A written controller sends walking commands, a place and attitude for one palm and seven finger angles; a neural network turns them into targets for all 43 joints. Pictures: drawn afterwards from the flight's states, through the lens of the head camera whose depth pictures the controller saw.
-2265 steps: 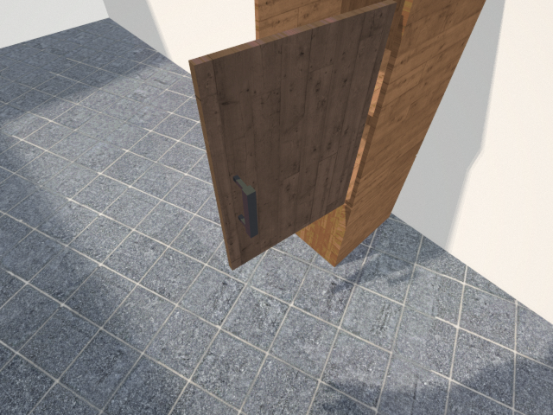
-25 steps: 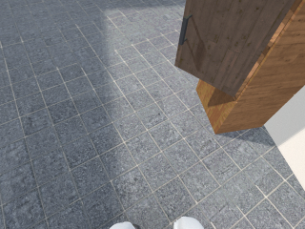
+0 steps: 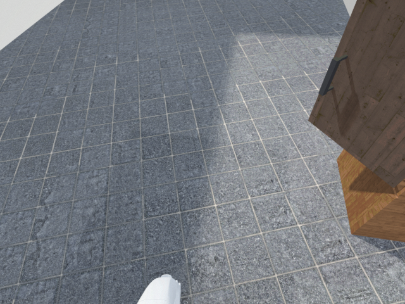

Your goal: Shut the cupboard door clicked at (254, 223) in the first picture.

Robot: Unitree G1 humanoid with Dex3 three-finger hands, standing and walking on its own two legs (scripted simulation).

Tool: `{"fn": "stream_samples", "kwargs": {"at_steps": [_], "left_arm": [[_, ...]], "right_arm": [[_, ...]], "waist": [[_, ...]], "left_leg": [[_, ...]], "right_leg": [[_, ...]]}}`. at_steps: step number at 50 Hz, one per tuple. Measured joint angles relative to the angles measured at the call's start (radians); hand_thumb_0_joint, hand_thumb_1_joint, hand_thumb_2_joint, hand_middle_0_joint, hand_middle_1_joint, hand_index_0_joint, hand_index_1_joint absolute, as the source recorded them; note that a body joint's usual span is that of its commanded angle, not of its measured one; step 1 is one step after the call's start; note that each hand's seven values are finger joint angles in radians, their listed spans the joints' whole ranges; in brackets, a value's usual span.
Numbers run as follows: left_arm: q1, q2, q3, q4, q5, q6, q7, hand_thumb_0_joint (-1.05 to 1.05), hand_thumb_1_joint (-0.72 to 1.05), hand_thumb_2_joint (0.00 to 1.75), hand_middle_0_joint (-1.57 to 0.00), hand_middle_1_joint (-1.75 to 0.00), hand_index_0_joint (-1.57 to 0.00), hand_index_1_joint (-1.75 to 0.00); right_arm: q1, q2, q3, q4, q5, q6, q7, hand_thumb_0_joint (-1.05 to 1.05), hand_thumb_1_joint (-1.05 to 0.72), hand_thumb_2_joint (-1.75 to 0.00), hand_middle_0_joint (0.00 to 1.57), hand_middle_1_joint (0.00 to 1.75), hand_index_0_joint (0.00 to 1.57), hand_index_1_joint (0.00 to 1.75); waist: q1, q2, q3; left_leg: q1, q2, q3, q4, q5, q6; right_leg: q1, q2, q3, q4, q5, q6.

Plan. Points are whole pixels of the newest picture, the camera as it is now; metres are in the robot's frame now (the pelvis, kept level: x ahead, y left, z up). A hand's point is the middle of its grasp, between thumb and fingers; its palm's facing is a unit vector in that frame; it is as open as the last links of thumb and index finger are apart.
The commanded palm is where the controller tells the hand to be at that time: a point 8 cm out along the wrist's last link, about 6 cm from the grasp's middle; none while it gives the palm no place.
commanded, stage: walk to a spot facing it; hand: left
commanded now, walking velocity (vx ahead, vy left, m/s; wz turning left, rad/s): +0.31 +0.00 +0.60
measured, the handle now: (333, 75) +0.86 -0.44 -0.08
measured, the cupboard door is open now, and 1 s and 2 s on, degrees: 41 41 41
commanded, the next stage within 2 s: turn to face it in 0.48 s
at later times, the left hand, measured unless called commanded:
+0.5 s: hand (103, 265) +0.23 +0.27 -0.16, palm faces +0.26 -0.94 -0.22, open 7.4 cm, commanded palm none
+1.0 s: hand (124, 222) +0.34 +0.24 -0.17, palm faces +0.19 -0.95 -0.23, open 7.2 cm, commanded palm none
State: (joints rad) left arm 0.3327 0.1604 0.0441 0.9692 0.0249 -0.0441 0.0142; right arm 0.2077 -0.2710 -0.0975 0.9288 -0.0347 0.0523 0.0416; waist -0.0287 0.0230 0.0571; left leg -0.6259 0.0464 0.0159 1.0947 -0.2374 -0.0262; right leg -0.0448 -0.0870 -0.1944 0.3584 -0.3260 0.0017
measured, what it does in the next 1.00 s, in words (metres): walks ahead: left foot, then right foot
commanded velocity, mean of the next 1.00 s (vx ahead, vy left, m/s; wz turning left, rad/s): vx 0.17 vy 0.00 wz -0.05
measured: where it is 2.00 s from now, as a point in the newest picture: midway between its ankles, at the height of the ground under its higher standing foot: (198, 258)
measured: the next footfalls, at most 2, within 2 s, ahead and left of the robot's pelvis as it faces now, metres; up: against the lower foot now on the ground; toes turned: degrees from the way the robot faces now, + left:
left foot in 0.20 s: +0.18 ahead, +0.15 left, +0.00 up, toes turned +16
right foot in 0.64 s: +0.43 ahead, -0.04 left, +0.00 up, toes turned +8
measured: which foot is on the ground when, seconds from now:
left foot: up 0.00-0.18, down 0.20-0.66, up 0.68-1.00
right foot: down 0.00-0.20, up 0.22-0.62, down 0.64-1.00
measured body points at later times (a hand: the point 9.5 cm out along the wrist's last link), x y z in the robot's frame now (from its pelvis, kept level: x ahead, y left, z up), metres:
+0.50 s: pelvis +0.19 +0.06 -0.01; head +0.22 +0.06 +0.44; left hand +0.21 +0.31 -0.15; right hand +0.28 -0.16 -0.16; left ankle +0.14 +0.13 -0.75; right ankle +0.31 -0.08 -0.69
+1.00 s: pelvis +0.34 +0.05 +0.00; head +0.39 +0.05 +0.44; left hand +0.33 +0.29 -0.15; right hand +0.46 -0.17 -0.16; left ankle +0.32 +0.18 -0.70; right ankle +0.39 -0.04 -0.75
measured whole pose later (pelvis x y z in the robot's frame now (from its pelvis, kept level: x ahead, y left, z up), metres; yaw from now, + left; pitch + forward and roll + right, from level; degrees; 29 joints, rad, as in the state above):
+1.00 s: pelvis +0.34 +0.05 +0.00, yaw +7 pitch +2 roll +0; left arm 0.25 0.17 0.07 0.99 0.02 0.01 0.01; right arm 0.15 -0.18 -0.05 0.95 -0.02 0.03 -0.03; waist 0.02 0.01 0.08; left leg -0.44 0.04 0.01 0.86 -0.39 -0.05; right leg -0.30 0.04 0.01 0.43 -0.17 -0.05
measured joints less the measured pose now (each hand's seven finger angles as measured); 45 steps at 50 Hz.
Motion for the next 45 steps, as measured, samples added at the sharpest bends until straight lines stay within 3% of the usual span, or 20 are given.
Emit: {"fn": "stream_samples", "kwargs": {"at_steps": [5, 8, 10, 11, 13, 14, 16, 20, 24, 28, 32, 33, 35, 38, 40, 45], "left_arm": [[0.058, -0.004, -0.001, 0.015, 0.005, -0.012, 0.002, 0.01, 0.91, 0.90, -0.21, -0.30, -0.20, -0.30], [0.100, 0.008, 0.001, 0.034, 0.005, -0.008, -0.001, 0.01, 0.91, 0.90, -0.21, -0.30, -0.20, -0.30], [0.135, 0.014, 0.001, 0.052, 0.000, 0.001, -0.007, 0.01, 0.90, 0.90, -0.21, -0.30, -0.20, -0.30], [0.147, 0.015, 0.002, 0.060, -0.005, 0.011, -0.014, 0.01, 0.90, 0.90, -0.21, -0.30, -0.20, -0.30], [0.119, 0.034, 0.005, 0.070, -0.010, 0.044, -0.021, 0.01, 0.91, 0.90, -0.21, -0.30, -0.20, -0.30], [0.098, 0.041, 0.011, 0.066, -0.010, 0.053, -0.019, 0.01, 0.91, 0.90, -0.21, -0.30, -0.20, -0.30], [0.051, 0.049, 0.022, 0.049, -0.004, 0.054, -0.019, 0.01, 0.91, 0.90, -0.20, -0.30, -0.20, -0.30], [-0.042, 0.046, 0.029, -0.012, 0.006, 0.044, -0.026, 0.01, 0.91, 0.90, -0.20, -0.30, -0.20, -0.30], [-0.121, 0.037, 0.027, -0.058, 0.006, 0.041, -0.032, 0.01, 0.91, 0.90, -0.20, -0.30, -0.19, -0.30], [-0.176, 0.030, 0.020, -0.083, 0.002, 0.039, -0.038, 0.01, 0.91, 0.90, -0.20, -0.30, -0.19, -0.30], [-0.196, 0.028, 0.011, -0.095, 0.001, 0.023, -0.037, 0.01, 0.91, 0.90, -0.20, -0.30, -0.20, -0.30], [-0.199, 0.022, 0.009, -0.092, 0.003, 0.012, -0.033, 0.01, 0.91, 0.90, -0.20, -0.30, -0.20, -0.30], [-0.204, 0.005, -0.002, -0.080, 0.002, -0.006, -0.026, 0.01, 0.91, 0.90, -0.20, -0.30, -0.20, -0.30], [-0.181, -0.019, -0.010, -0.055, -0.004, -0.003, -0.010, 0.00, 0.91, 0.90, -0.20, -0.30, -0.20, -0.30], [-0.156, -0.030, -0.005, -0.036, -0.009, 0.007, 0.001, 0.00, 0.91, 0.90, -0.20, -0.30, -0.20, -0.30], [-0.113, 0.001, 0.020, -0.005, -0.006, 0.027, 0.010, -0.01, 0.95, 0.90, -0.21, -0.30, -0.20, -0.30]], "right_arm": [[-0.070, 0.015, 0.021, 0.001, -0.001, 0.007, 0.009, 0.01, -0.91, -0.90, 0.19, 0.29, 0.20, 0.30], [-0.125, 0.029, 0.036, -0.023, -0.001, -0.009, 0.013, 0.01, -0.91, -0.90, 0.19, 0.29, 0.20, 0.30], [-0.144, 0.030, 0.045, -0.054, -0.002, -0.035, 0.013, 0.01, -0.91, -0.90, 0.19, 0.29, 0.20, 0.30], [-0.148, 0.026, 0.046, -0.071, -0.004, -0.052, 0.010, 0.01, -0.91, -0.90, 0.19, 0.29, 0.20, 0.30], [-0.150, 0.034, 0.049, -0.081, 0.004, -0.077, -0.004, 0.01, -0.91, -0.89, 0.19, 0.29, 0.20, 0.30], [-0.143, 0.039, 0.054, -0.079, 0.007, -0.083, -0.011, 0.00, -0.91, -0.89, 0.19, 0.29, 0.20, 0.30], [-0.116, 0.046, 0.061, -0.069, 0.007, -0.086, -0.025, 0.00, -0.91, -0.89, 0.20, 0.29, 0.20, 0.30], [-0.045, 0.064, 0.067, -0.025, 0.005, -0.090, -0.044, 0.00, -0.91, -0.89, 0.20, 0.30, 0.20, 0.30], [0.034, 0.089, 0.071, 0.026, 0.007, -0.091, -0.047, 0.00, -0.91, -0.89, 0.20, 0.30, 0.20, 0.30], [0.102, 0.109, 0.069, 0.069, 0.007, -0.089, -0.046, 0.01, -0.91, -0.89, 0.20, 0.30, 0.21, 0.30], [0.154, 0.114, 0.063, 0.100, 0.008, -0.084, -0.051, 0.01, -0.91, -0.89, 0.20, 0.30, 0.21, 0.30], [0.161, 0.110, 0.060, 0.110, 0.011, -0.083, -0.052, 0.01, -0.91, -0.89, 0.20, 0.30, 0.21, 0.30], [0.151, 0.098, 0.053, 0.126, 0.018, -0.074, -0.057, 0.01, -0.91, -0.89, 0.20, 0.30, 0.20, 0.30], [0.121, 0.088, 0.049, 0.134, 0.018, -0.061, -0.064, 0.01, -0.91, -0.89, 0.20, 0.30, 0.20, 0.30], [0.092, 0.085, 0.049, 0.120, 0.018, -0.055, -0.066, 0.01, -0.91, -0.89, 0.20, 0.30, 0.20, 0.30], [0.012, 0.091, 0.048, 0.067, 0.014, -0.037, -0.066, 0.01, -0.91, -0.89, 0.19, 0.29, 0.20, 0.30]], "waist": [[0.046, -0.012, 0.041], [0.071, -0.036, 0.066], [0.072, -0.042, 0.068], [0.062, -0.031, 0.063], [0.062, -0.046, 0.078], [0.067, -0.054, 0.081], [0.068, -0.057, 0.073], [0.053, -0.046, 0.045], [0.031, -0.041, 0.015], [0.006, -0.039, -0.001], [-0.014, -0.034, -0.004], [-0.011, -0.021, -0.001], [-0.011, 0.006, 0.020], [0.000, 0.005, 0.036], [0.006, -0.003, 0.037], [0.026, -0.016, 0.027]], "left_leg": [[0.043, 0.017, 0.061, -0.207, -0.024, 0.026], [0.103, -0.011, 0.110, -0.349, -0.066, 0.061], [0.182, -0.042, 0.136, -0.454, -0.049, 0.092], [0.183, -0.041, 0.133, -0.457, 0.035, 0.109], [0.184, -0.059, 0.131, -0.384, -0.002, 0.117], [0.205, -0.068, 0.132, -0.385, -0.032, 0.116], [0.253, -0.081, 0.123, -0.427, -0.055, 0.108], [0.352, -0.102, 0.091, -0.543, -0.035, 0.105], [0.438, -0.111, 0.055, -0.634, -0.033, 0.097], [0.507, -0.108, 0.032, -0.673, -0.065, 0.075], [0.544, -0.091, 0.022, -0.619, -0.155, 0.041], [0.533, -0.077, 0.018, -0.563, -0.192, 0.038], [0.457, -0.062, 0.001, -0.336, -0.269, 0.045], [0.335, -0.058, 0.013, -0.070, -0.289, 0.037], [0.272, -0.039, 0.025, -0.037, -0.251, 0.022], [0.186, -0.002, 0.019, -0.136, -0.168, -0.012]], "right_leg": [[0.073, -0.020, -0.092, 0.010, -0.067, 0.027], [0.098, -0.050, -0.126, 0.066, -0.132, 0.054], [0.066, -0.086, -0.131, 0.217, -0.191, 0.063], [0.007, -0.094, -0.102, 0.381, -0.193, 0.057], [-0.142, -0.084, 0.037, 0.718, -0.190, 0.043], [-0.213, -0.075, 0.085, 0.828, -0.168, 0.036], [-0.334, -0.068, 0.126, 0.913, -0.110, 0.030], [-0.489, -0.073, 0.159, 0.811, -0.015, 0.036], [-0.547, -0.070, 0.172, 0.624, 0.076, 0.047], [-0.519, -0.048, 0.166, 0.429, 0.144, 0.050], [-0.411, 0.000, 0.138, 0.254, 0.190, 0.033], [-0.391, 0.017, 0.129, 0.245, 0.167, -0.005], [-0.380, 0.038, 0.111, 0.283, 0.112, -0.042], [-0.322, 0.052, 0.110, 0.233, 0.107, -0.048], [-0.289, 0.064, 0.119, 0.173, 0.127, -0.057], [-0.256, 0.098, 0.153, 0.082, 0.160, -0.061]]}}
